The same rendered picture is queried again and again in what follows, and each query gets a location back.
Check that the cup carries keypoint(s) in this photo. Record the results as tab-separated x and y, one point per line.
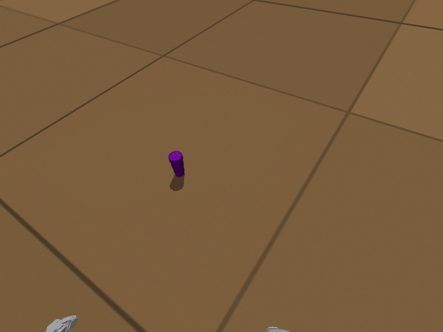
176	159

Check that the left robot hand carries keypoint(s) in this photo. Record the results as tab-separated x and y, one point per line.
63	325

